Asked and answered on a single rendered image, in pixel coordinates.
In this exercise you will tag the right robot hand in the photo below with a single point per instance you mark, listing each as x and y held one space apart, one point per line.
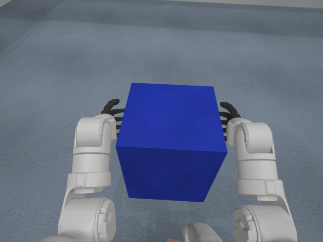
233 114

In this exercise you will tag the carton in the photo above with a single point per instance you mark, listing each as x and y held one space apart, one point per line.
171 143

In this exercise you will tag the right robot upper arm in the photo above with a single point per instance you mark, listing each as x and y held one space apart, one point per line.
263 223

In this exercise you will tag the left robot hand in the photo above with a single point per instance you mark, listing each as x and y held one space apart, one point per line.
107 110

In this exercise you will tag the right robot thigh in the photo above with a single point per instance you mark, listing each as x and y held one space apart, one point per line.
200 232

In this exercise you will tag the right robot forearm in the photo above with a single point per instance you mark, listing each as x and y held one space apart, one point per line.
257 170

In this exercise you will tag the left robot forearm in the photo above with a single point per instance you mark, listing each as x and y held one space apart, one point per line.
92 147

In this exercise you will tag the left robot upper arm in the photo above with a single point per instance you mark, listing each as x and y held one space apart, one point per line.
86 220

